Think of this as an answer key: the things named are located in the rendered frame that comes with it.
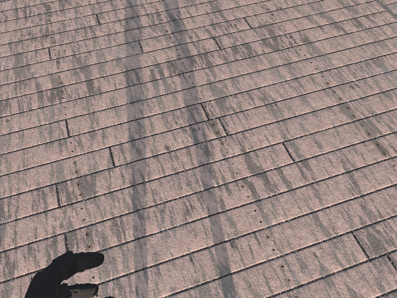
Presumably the left robot hand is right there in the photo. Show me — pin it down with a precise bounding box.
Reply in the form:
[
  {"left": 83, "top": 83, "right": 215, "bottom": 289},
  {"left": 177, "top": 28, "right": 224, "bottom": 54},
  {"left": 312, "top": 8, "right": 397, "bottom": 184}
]
[{"left": 24, "top": 251, "right": 114, "bottom": 298}]

